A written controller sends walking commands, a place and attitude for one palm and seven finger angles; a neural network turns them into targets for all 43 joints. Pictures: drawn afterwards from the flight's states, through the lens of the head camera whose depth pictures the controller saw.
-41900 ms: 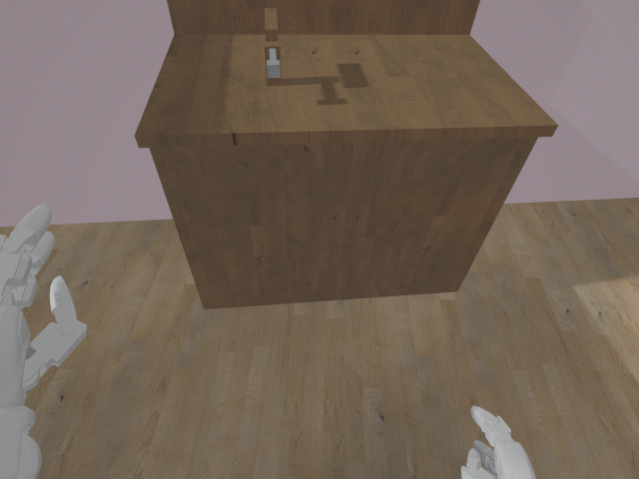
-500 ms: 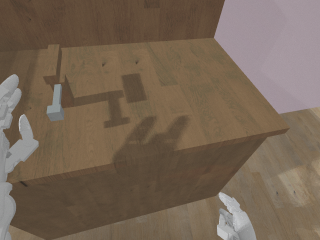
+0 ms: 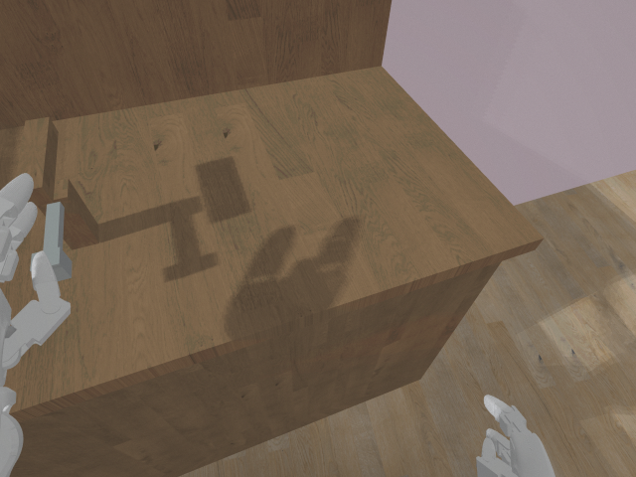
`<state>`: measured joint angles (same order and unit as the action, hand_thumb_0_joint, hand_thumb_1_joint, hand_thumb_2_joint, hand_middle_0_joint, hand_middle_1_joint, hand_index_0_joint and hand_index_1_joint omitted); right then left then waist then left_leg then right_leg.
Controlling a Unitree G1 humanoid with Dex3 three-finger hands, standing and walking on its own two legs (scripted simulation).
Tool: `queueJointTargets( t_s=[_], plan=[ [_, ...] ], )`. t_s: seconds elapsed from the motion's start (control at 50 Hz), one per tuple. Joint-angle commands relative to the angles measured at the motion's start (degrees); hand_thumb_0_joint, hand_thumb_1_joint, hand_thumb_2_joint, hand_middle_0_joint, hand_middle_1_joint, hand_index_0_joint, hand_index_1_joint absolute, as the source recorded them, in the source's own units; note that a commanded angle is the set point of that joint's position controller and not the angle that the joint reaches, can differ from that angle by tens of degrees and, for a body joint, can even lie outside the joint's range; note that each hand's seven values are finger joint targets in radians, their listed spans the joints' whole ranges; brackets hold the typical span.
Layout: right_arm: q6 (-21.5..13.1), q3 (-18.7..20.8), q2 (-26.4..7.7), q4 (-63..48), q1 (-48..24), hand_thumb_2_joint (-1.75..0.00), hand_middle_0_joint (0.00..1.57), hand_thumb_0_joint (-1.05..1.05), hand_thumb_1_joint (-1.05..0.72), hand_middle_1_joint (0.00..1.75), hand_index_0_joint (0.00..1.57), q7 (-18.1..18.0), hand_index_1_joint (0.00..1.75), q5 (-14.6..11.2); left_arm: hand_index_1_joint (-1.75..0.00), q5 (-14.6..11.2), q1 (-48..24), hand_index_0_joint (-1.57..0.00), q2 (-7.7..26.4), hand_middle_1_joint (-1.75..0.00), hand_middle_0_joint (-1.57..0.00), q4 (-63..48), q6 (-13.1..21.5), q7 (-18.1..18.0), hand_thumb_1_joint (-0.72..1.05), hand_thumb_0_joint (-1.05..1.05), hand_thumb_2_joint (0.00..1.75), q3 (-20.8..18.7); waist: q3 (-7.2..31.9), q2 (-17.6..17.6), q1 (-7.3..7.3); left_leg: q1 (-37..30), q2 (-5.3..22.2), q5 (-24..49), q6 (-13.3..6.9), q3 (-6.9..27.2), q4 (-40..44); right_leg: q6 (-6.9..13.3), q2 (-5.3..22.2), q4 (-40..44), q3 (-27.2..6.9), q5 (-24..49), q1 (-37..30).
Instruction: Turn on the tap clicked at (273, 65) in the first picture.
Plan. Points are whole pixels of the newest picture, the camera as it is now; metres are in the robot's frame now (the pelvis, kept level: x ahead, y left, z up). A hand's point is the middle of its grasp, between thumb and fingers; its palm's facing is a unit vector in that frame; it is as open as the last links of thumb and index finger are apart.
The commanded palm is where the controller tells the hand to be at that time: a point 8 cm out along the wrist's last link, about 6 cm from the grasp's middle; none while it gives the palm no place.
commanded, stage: come to a stop and stand still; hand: left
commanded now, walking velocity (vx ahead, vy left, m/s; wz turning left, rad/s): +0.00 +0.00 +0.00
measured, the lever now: (52, 266) +0.30 +0.33 +0.11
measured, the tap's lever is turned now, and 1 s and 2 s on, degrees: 0 0 0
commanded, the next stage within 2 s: look again from close up in 0.04 s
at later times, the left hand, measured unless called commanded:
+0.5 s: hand (20, 323) +0.21 +0.28 +0.16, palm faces +0.42 -0.84 -0.35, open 7.4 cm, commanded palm +0.15 +0.31 +0.18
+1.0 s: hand (4, 348) +0.18 +0.28 +0.17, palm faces +0.47 -0.82 -0.32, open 7.4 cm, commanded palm +0.13 +0.30 +0.18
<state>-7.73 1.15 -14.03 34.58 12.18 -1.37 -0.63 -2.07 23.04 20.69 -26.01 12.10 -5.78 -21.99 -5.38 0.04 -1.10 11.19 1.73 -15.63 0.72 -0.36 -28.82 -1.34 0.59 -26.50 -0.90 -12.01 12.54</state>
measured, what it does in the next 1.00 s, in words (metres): stands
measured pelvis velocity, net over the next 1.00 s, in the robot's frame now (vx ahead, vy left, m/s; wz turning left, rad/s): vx -0.03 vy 0.01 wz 0.01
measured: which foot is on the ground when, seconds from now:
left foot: down 0.00-1.00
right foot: down 0.00-1.00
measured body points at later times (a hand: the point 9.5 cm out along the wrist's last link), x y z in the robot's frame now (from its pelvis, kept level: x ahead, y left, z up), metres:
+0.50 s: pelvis -0.01 +0.03 +0.00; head +0.01 +0.05 +0.45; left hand +0.18 +0.32 +0.18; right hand +0.19 -0.17 -0.06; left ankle +0.00 +0.13 -0.74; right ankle +0.03 -0.14 -0.74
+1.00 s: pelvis -0.03 +0.01 +0.00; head -0.03 +0.03 +0.45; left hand +0.15 +0.32 +0.19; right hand +0.14 -0.21 -0.07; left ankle +0.00 +0.13 -0.74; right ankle +0.03 -0.14 -0.74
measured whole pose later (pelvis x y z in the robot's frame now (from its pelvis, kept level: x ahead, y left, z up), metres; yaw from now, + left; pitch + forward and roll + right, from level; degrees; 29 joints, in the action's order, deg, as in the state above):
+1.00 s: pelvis -0.03 +0.01 +0.00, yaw +0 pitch -4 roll -1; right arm -10.3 -0.5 -12.0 35.3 14.1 -1.8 -0.7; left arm -1.3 20.0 18.3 -22.1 14.7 -6.0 -21.2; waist -3.7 -0.8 -3.1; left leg 12.2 0.5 -13.5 -0.7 -0.4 -29.2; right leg -2.2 1.7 -25.1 -1.1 -9.4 12.5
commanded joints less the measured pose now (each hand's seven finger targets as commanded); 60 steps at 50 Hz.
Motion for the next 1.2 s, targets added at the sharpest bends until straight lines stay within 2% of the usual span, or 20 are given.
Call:
queueJointTargets(
  t_s=[0.0,0.08,0.28,0.4,0.48,0.5,0.52,0.54,0.56,0.58,0.6,0.62,0.66,0.72,0.76,0.78,0.84,0.92,1.06,1.18],
  plan=[
    [-2.83,1.64,-4.95,-9.71,-6.15,-0.90,0.20,0.00,-0.90,0.30,0.20,-0.04,0.30,-0.31,-0.30,-0.24,-0.76,-0.20,8.45,-0.30,-0.20,-9.54,2.80,-1.16,0.90,0.00,0.90,-4.44,11.36,0.87,-0.48,-1.96,0.42,13.97,-1.30,-0.65,3.56,2.15,2.65,3.64,-0.71,14.36,-4.67],
    [-2.09,1.27,-4.59,-10.24,-7.33,-0.90,0.20,0.00,-0.90,0.30,0.20,-0.16,0.30,-0.47,-0.30,-0.17,-2.85,-0.20,10.59,-0.30,-0.20,-11.80,2.54,-1.08,0.90,0.00,0.90,-5.90,10.67,2.02,-0.58,-2.12,0.55,13.73,-1.21,-0.48,5.33,1.88,1.82,3.91,-0.39,13.35,-4.42],
    [-1.87,0.60,-3.98,-11.14,-7.92,-0.90,0.20,0.00,-0.90,0.30,0.20,-0.11,0.30,-0.55,-0.30,0.30,-6.41,-0.20,9.33,-0.30,-0.20,-13.80,1.84,-1.00,0.90,0.00,0.90,-3.70,9.67,5.76,-0.69,-0.56,1.18,8.83,-1.14,0.64,9.02,1.52,0.58,4.05,1.05,10.11,-5.99],
    [-1.45,0.55,-3.96,-10.87,-7.12,-0.90,0.20,0.00,-0.90,0.30,0.20,-0.01,0.30,-0.34,-0.30,0.48,-6.12,-0.20,7.89,-0.30,-0.20,-11.98,1.83,-0.96,0.90,0.00,0.90,-2.54,9.69,3.35,-0.64,1.43,1.40,5.42,-1.24,1.58,9.67,1.51,0.90,5.33,1.28,9.09,-7.63],
    [-1.69,0.58,-3.94,-11.01,-8.06,-0.90,0.20,0.00,-0.90,0.30,0.20,0.08,0.30,-0.60,-0.30,0.71,-5.60,-0.20,9.97,-0.30,-0.20,-13.67,1.95,-1.28,0.90,0.00,0.90,-4.37,10.07,4.69,-0.77,0.96,1.47,5.74,-1.20,1.75,9.87,1.54,1.07,5.16,0.88,9.51,-8.08],
    [-1.48,0.57,-3.98,-10.80,-7.17,-0.90,0.20,0.00,-0.90,0.30,0.20,0.09,0.30,-0.34,-0.30,0.55,-5.31,-0.20,8.01,-0.30,-0.20,-13.04,2.16,-1.06,0.90,0.00,0.90,-2.53,9.84,5.02,-0.59,1.69,1.53,5.68,-1.29,1.90,9.85,1.59,1.20,5.38,1.29,9.41,-8.33],
    [-4.10,0.52,-5.65,-9.22,0.07,-0.90,0.20,0.00,-0.90,0.30,0.20,0.23,0.30,3.62,-0.30,9.94,-65.92,-0.20,54.92,-0.30,-0.20,-29.72,9.21,-0.97,0.90,0.00,0.90,-36.20,5.09,0.65,-0.73,10.44,3.96,14.06,-2.59,2.42,2.65,2.83,2.44,3.77,-0.38,9.54,-3.38],
    [-4.56,-1.62,1.85,-5.29,-4.73,-0.90,0.20,0.00,-0.90,0.30,0.20,0.27,0.30,1.26,-0.30,3.70,-28.95,-0.20,16.97,-0.30,-0.20,6.85,7.40,1.36,0.90,0.00,0.90,-12.27,15.08,0.37,-1.09,-1.15,1.19,18.16,-2.11,2.61,6.89,4.05,3.68,2.11,0.15,9.85,-2.14],
    [-5.89,1.83,-3.67,-9.26,-2.45,-0.90,0.20,0.00,-0.90,0.30,0.20,0.23,0.30,0.38,-0.30,1.02,-13.49,-0.20,9.52,-0.30,-0.20,5.34,6.28,2.05,0.90,0.00,0.90,-5.50,14.13,8.96,-2.43,-5.06,1.39,21.60,-0.94,0.90,5.04,4.32,2.36,3.22,-5.12,13.90,-3.69],
    [-6.06,1.78,-3.29,-10.05,-3.67,-0.90,0.20,0.00,-0.90,0.30,0.20,1.67,0.30,-0.73,-0.30,-0.86,-7.94,-0.20,1.73,-0.30,-0.20,-0.42,5.97,2.02,0.90,0.00,0.90,1.00,16.58,16.42,-1.26,-7.67,2.45,26.96,-0.83,0.55,4.51,3.46,2.43,-0.93,-0.66,14.35,-5.32],
    [-5.63,2.44,-4.68,-10.20,-2.72,-0.90,0.20,0.00,-0.90,0.30,0.20,2.46,0.30,-0.24,-0.30,-0.26,-8.40,-0.20,5.25,-0.30,-0.20,-7.41,6.16,1.54,0.90,0.00,0.90,-0.51,16.81,16.49,-1.00,-5.09,3.55,29.86,-0.76,1.54,5.10,3.01,2.00,-2.41,0.57,11.51,-6.89],
    [-5.46,2.20,-4.67,-10.63,-3.69,-0.90,0.20,0.00,-0.90,0.30,0.20,3.05,0.30,-0.22,-0.30,-0.32,-6.07,-0.20,6.01,-0.30,-0.20,-10.75,6.16,1.24,0.90,0.00,0.90,-0.53,15.99,13.06,-1.46,-1.89,4.02,28.24,-1.11,2.05,5.00,2.64,1.80,-2.30,1.01,10.78,-8.12],
    [-5.09,1.76,-4.54,-11.06,-4.44,-0.90,0.20,0.00,-0.90,0.30,0.20,3.08,0.30,-0.44,-0.30,-0.62,-0.40,-0.20,7.98,-0.30,-0.20,-11.58,5.75,0.46,0.90,0.00,0.90,-2.56,14.11,3.04,-1.65,3.75,3.41,19.07,-1.31,2.13,5.13,1.94,2.05,-0.18,0.72,11.76,-10.34],
    [-4.44,1.51,-4.56,-10.92,-5.66,-0.90,0.20,0.00,-0.90,0.30,0.20,1.51,0.30,-0.70,-0.30,-1.15,-0.40,-0.20,10.66,-0.30,-0.20,-9.88,5.32,-0.78,0.90,0.00,0.90,-6.92,10.88,-2.26,-1.13,6.25,2.16,6.71,-1.14,1.64,7.14,1.26,1.77,1.81,0.85,6.92,-8.37],
    [-4.40,1.42,-4.47,-10.78,-5.78,-0.90,0.20,0.00,-0.90,0.30,0.20,0.22,0.30,-0.64,-0.30,-1.21,-3.51,-0.20,11.51,-0.30,-0.20,-9.29,5.95,-0.86,0.90,0.00,0.90,-8.36,9.22,-1.96,-0.73,6.66,1.19,-0.18,-1.39,1.93,8.17,1.54,1.97,3.48,-0.77,2.04,-6.16],
    [-4.35,1.13,-4.43,-10.64,-7.01,-0.90,0.20,0.00,-0.90,0.30,0.20,-0.32,0.30,-0.78,-0.30,-1.04,-6.04,-0.20,13.58,-0.30,-0.20,-11.61,6.15,-1.13,0.90,0.00,0.90,-9.81,8.11,0.97,-0.55,5.71,1.34,-1.82,-1.58,1.90,9.17,1.48,1.51,3.39,-0.55,0.63,-4.74],
    [-4.99,0.93,-4.20,-10.25,-6.04,-0.90,0.20,0.00,-0.90,0.30,0.20,-1.07,0.30,-0.61,-0.30,-0.43,-8.88,-0.20,9.97,-0.30,-0.20,-9.06,6.64,-0.86,0.90,0.00,0.90,-6.36,6.78,4.56,-0.64,7.77,1.27,-8.99,-2.50,2.06,9.99,1.73,1.61,4.67,-1.59,-4.16,-4.79],
    [-6.15,0.71,-4.33,-9.61,-5.76,-0.90,0.20,0.00,-0.90,0.30,0.20,-1.06,0.30,-0.53,-0.30,0.61,-11.50,-0.20,7.04,-0.30,-0.20,-9.26,6.42,-0.85,0.90,0.00,0.90,-1.97,4.92,3.86,-0.67,7.28,0.70,-13.35,-2.39,1.91,10.79,1.62,0.90,6.95,-2.12,-9.71,-2.64],
    [-6.11,0.96,-4.53,-9.00,-4.98,-0.90,0.20,0.00,-0.90,0.30,0.20,-0.56,0.30,-0.16,-0.30,1.27,-8.96,-0.20,7.22,-0.30,-0.20,-7.72,5.82,-1.20,0.90,0.00,0.90,-2.36,4.85,0.86,-0.69,6.69,-0.58,-9.28,-1.59,1.16,9.51,1.74,0.83,9.57,-2.98,-9.75,-2.33],
    [-5.53,0.91,-4.20,-9.40,-6.08,-0.90,0.20,0.00,-0.90,0.30,0.20,-0.21,0.30,-0.30,-0.30,0.75,-6.38,-0.20,9.79,-0.30,-0.20,-11.25,5.54,-1.13,0.90,0.00,0.90,-5.63,7.85,2.56,-0.88,4.31,-0.39,-0.69,-1.09,0.52,9.28,1.46,-0.05,7.12,-0.98,0.90,-6.18]
  ],
)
